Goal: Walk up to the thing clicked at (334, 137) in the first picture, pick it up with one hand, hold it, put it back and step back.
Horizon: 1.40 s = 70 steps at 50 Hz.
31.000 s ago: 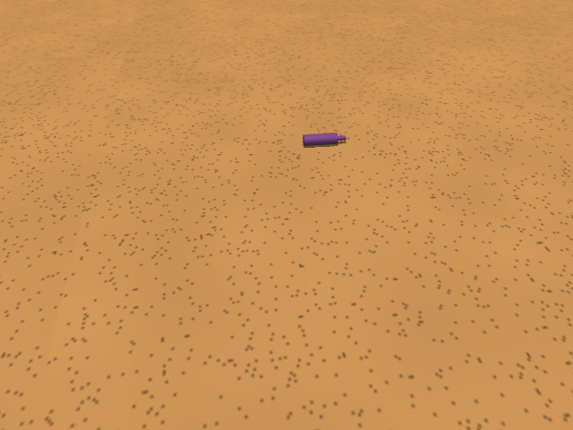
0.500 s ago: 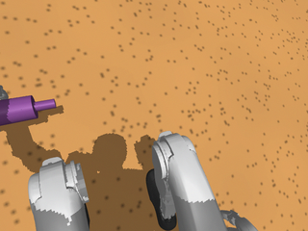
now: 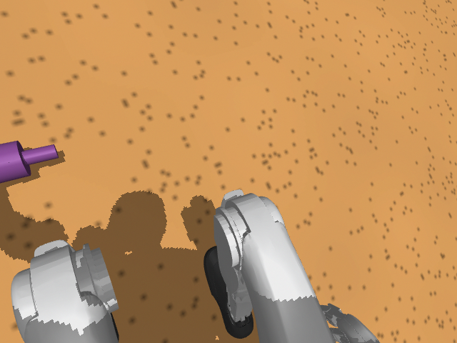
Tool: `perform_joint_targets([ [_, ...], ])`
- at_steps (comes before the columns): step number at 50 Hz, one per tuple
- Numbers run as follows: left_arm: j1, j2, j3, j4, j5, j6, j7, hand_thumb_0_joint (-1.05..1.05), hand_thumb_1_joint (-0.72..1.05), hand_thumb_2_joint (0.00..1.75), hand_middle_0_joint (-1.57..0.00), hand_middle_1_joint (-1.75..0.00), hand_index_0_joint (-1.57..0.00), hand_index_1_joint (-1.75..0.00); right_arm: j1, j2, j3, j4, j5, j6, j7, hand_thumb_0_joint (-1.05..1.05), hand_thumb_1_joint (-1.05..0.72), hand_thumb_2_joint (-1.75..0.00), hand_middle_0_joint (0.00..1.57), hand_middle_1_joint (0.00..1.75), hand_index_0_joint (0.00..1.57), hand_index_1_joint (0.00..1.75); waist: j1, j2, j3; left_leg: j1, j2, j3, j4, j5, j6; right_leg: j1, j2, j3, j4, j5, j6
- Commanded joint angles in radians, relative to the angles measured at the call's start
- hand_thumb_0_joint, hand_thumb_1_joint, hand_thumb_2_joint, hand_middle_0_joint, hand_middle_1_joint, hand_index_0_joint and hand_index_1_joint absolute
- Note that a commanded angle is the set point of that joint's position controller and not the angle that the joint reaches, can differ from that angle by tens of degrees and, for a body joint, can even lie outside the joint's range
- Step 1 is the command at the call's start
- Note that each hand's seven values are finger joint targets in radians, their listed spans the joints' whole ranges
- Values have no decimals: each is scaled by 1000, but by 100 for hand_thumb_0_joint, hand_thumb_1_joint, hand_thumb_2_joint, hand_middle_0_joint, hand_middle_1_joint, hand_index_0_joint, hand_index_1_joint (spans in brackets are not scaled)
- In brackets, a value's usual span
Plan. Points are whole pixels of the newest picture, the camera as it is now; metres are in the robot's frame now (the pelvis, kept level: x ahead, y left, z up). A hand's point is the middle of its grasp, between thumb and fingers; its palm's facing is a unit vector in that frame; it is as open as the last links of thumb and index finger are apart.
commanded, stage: rest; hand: left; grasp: from above
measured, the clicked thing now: out of the picture +0.45 +0.31 -0.25
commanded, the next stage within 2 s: open in 0.80 s
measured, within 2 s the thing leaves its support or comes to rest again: rests again in 0.50 s
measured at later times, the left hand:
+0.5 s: hand out of the picture +0.44 +0.33 -0.23, palm faces -0.44 -0.13 -0.89, open 9.0 cm
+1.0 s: hand out of the picture +0.44 +0.33 -0.23, palm faces -0.44 -0.13 -0.89, open 9.0 cm
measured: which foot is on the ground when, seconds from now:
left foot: down 0.00-1.00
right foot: down 0.00-1.00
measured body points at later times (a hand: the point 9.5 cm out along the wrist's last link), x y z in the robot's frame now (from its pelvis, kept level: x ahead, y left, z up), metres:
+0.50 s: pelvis +0.00 +0.01 +0.00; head +0.25 +0.13 +0.34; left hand +0.46 +0.34 -0.18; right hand +0.06 -0.26 -0.07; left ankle +0.07 +0.14 -0.27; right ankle +0.11 -0.13 -0.27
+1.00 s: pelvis -0.01 +0.01 -0.01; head +0.25 +0.13 +0.34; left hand +0.46 +0.34 -0.18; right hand +0.05 -0.25 -0.06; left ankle +0.07 +0.14 -0.27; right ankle +0.11 -0.13 -0.27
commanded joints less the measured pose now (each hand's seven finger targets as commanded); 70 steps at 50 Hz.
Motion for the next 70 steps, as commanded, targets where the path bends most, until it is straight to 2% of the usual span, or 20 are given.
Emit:
perform_joint_targets([
  [1, -292, 284, 12, -128, -17, -4, 53, 0, 86, 57, -116, -49, -118, -47, 178, -302, -78, -2, -3, -9, -7, 0, -90, -90, 20, 30, 20, 30, -16, 461, -674, 540, 18, 154, -232, 199, 52, 312, 26, -155, -208, 252, -94],
  [6, -279, 310, 23, -117, -17, 2, 71, 0, 84, 59, -117, -47, -118, -46, 171, -313, -67, -5, -7, -21, -3, 0, -90, -90, 20, 30, 20, 30, -12, 461, -663, 540, 21, 145, -230, 199, 52, 320, 31, -162, -204, 255, -93],
  [8, -275, 280, -4, -98, -15, 1, 72, 0, 86, 57, -117, -46, -119, -44, 167, -304, -59, 2, -12, -23, -2, 0, -90, -90, 20, 30, 20, 30, -19, 466, -656, 535, 21, 141, -236, 183, 51, 315, 33, -166, -204, 243, -91],
  [12, -302, 303, -2, -74, -16, 6, 81, 0, 86, 56, -118, -46, -119, -44, 168, -318, -53, 4, -21, -37, 8, 0, -90, -90, 20, 30, 20, 30, -43, 468, -637, 548, 25, 132, -224, 202, 49, 303, 35, -173, -186, 267, -89],
  [13, -297, 273, -25, -72, -19, 5, 81, 0, 84, 57, -118, -44, -118, -43, 161, -316, -48, 2, -19, -40, 8, 0, -90, -90, 20, 30, 20, 30, -41, 477, -621, 544, 23, 131, -234, 195, 46, 300, 35, -175, -193, 254, -91],
  [14, -302, 314, 1, -73, -17, 2, 86, 0, 84, 56, -117, -44, -118, -43, 158, -327, -50, -1, -20, -42, 7, 0, -90, -90, 20, 30, 20, 30, -45, 471, -615, 537, 27, 128, -224, 191, 48, 301, 37, -179, -196, 253, -91],
  [15, -281, 304, 5, -70, -17, 3, 90, 0, 86, 55, -118, -43, -119, -42, 157, -329, -44, -12, -21, -42, 7, 0, -90, -90, 20, 30, 20, 30, -33, 463, -624, 541, 23, 127, -235, 200, 47, 309, 35, -183, -196, 256, -89],
  [17, -302, 273, -42, -49, -14, 1, 90, 0, 87, 53, -118, -44, -120, -42, 149, -314, -36, 2, -27, -50, 15, 0, -90, -90, 20, 30, 20, 30, -54, 494, -593, 536, 26, 128, -235, 162, 46, 289, 38, -181, -190, 234, -89],
  [18, -291, 306, -12, -73, -15, 1, 96, 0, 84, 56, -117, -45, -118, -43, 151, -325, -38, -8, -27, -51, 13, 0, -90, -90, 20, 30, 20, 30, -41, 487, -632, 557, 28, 120, -243, 193, 46, 319, 40, -184, -195, 261, -85],
  [23, -304, 310, -21, -39, -6, 5, 101, 0, 84, 55, -118, -41, -119, -41, 154, -333, -27, -11, -32, -67, 27, 0, -90, -90, 20, 30, 20, 30, -65, 488, -593, 555, 31, 117, -224, 202, 44, 306, 40, -188, -178, 270, -86],
  [25, -289, 290, -35, -36, -17, 3, 107, 0, 83, 52, -117, -41, -118, -41, 134, -326, -18, -16, -31, -70, 28, 0, -90, -90, 20, 30, 20, 30, -52, 509, -590, 546, 29, 113, -242, 183, 43, 309, 42, -189, -189, 251, -87],
  [33, -292, 330, -27, -15, -10, 4, 115, 0, 83, 52, -117, -41, -118, -40, 136, -346, -11, -21, -38, -88, 43, 0, -91, -90, 20, 30, 20, 30, -74, 500, -578, 545, 36, 105, -219, 195, 43, 319, 44, -193, -177, 271, -83],
  [45, -259, 361, -15, 44, -18, -5, 119, 0, 86, 52, -120, -39, -120, -39, 129, -351, 19, -33, -44, -94, 50, 0, -90, -90, 20, 30, 20, 30, -74, 453, -531, 504, 38, 88, -226, 164, 47, 318, 48, -201, -185, 239, -79],
  [50, -268, 346, -42, 33, -28, -7, 121, 0, 46, 48, -80, -43, -80, -43, 113, -363, 15, -45, -41, -103, 44, 0, -89, -90, 20, 30, 20, 30, -76, 440, -525, 482, 38, 90, -223, 134, 49, 314, 50, -199, -201, 217, -77],
  [51, -265, 372, -24, 33, -22, -7, 123, 0, 38, 48, -73, -45, -74, -44, 131, -356, 23, -34, -39, -102, 45, 0, -89, -90, 20, 30, 20, 30, -78, 433, -534, 485, 40, 88, -215, 147, 51, 330, 51, -199, -197, 232, -76],
  [55, -283, 346, -42, 21, -32, -15, 125, 0, 7, 53, -60, -48, -60, -49, 116, -365, 17, -41, -38, -107, 45, 0, -89, -90, 20, 30, 20, 30, -78, 448, -527, 507, 41, 75, -230, 153, 43, 308, 46, -207, -184, 232, -79],
  [60, -276, 360, -31, 19, -21, -8, 127, 0, -6, 61, -49, -59, -48, -59, 136, -364, 15, -36, -43, -108, 48, 0, -90, -90, 20, 30, 20, 30, -80, 470, -537, 515, 42, 85, -223, 165, 43, 326, 49, -203, -190, 245, -78],
  [61, -285, 311, -72, 18, -23, -6, 117, 0, -9, 64, -46, -61, -46, -61, 122, -357, 17, -44, -41, -115, 51, 0, -90, -90, 20, 30, 20, 30, -85, 479, -529, 522, 39, 88, -221, 158, 41, 311, 47, -202, -183, 242, -79],
  [64, -273, 368, -37, 0, -32, -3, 123, 0, -18, 70, -40, -67, -39, -68, 124, -372, 11, -32, -36, -115, 50, 0, -90, -90, 20, 30, 20, 30, -68, 502, -562, 551, 44, 76, -235, 177, 35, 327, 49, -206, -181, 256, -82],
  [70, -276, 344, -41, -18, -41, 12, 119, 0, -29, 79, -29, -78, -28, -78, 131, -364, 15, -35, -39, -116, 61, 0, -89, -90, 20, 30, 20, 30, -80, 500, -553, 532, 41, 90, -221, 219, 41, 351, 50, -201, -190, 296, -79],
])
